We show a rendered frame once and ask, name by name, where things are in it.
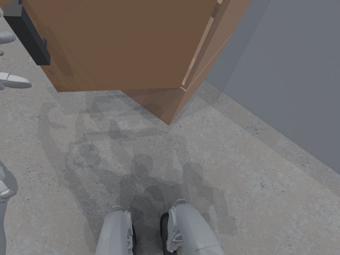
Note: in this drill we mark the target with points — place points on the handle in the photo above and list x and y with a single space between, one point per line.
18 19

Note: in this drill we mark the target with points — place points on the robot left hand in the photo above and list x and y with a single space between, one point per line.
7 80

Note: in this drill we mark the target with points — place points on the right robot foot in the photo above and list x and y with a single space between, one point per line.
164 233

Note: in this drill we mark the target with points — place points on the cupboard door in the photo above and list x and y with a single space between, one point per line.
98 45

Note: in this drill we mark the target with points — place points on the right robot shin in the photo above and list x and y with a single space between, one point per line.
174 241

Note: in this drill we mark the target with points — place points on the left robot upper arm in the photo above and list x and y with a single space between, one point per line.
8 188

